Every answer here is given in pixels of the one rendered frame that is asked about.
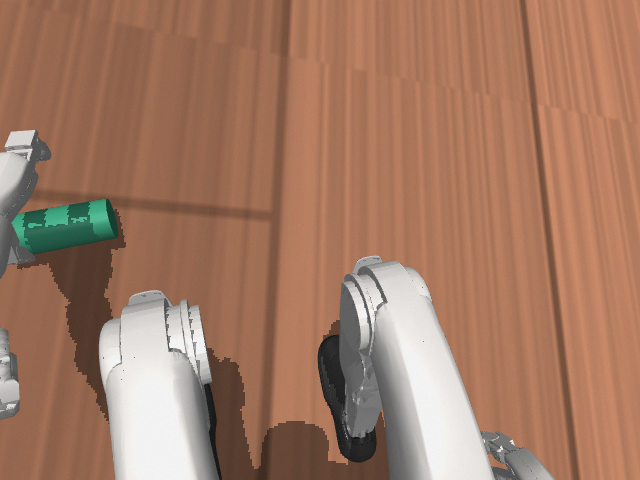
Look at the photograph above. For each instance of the left robot arm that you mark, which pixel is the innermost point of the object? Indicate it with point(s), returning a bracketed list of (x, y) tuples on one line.
[(9, 384)]

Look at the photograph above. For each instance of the left robot hand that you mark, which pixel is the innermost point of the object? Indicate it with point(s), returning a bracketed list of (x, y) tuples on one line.
[(18, 180)]

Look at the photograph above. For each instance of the left robot foot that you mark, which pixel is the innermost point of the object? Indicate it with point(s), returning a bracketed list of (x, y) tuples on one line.
[(213, 422)]

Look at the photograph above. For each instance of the right robot hand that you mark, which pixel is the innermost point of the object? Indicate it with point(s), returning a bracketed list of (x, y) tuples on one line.
[(520, 462)]

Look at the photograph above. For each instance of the bottle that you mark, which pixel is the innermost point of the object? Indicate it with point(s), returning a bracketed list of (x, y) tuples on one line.
[(66, 226)]

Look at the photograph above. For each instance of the right robot foot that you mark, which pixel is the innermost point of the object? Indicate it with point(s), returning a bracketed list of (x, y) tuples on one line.
[(332, 380)]

